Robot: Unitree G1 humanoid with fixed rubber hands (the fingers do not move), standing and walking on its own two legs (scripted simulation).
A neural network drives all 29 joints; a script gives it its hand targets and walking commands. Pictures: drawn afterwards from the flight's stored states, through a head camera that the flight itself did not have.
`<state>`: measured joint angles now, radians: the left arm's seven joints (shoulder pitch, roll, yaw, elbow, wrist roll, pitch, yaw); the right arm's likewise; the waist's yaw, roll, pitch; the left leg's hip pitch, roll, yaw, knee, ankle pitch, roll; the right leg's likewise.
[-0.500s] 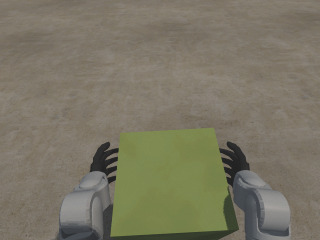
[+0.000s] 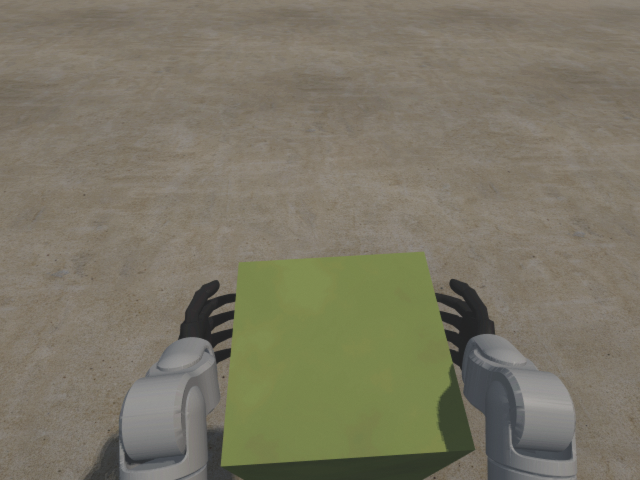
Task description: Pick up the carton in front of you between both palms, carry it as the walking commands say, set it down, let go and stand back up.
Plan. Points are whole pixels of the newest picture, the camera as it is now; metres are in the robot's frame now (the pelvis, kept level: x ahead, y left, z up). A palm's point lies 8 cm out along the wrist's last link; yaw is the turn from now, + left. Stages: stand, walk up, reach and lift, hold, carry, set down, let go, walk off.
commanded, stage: carry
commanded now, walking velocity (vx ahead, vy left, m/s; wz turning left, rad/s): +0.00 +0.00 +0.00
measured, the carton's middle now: (337, 380) +0.24 +0.00 +0.03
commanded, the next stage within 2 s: none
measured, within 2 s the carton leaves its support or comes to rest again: neither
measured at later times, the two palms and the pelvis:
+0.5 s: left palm (202, 346) +0.25 +0.15 +0.10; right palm (471, 356) +0.24 -0.15 +0.09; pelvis +0.01 +0.01 +0.00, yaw -1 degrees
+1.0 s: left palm (215, 352) +0.27 +0.15 +0.05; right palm (457, 364) +0.26 -0.15 +0.04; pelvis -0.02 +0.01 +0.00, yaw -1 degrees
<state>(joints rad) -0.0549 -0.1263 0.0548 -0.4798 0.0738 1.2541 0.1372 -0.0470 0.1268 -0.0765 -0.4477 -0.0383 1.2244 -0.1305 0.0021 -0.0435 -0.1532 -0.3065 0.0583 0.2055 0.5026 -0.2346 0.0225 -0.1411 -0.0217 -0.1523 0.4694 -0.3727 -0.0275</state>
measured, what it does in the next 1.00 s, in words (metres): stands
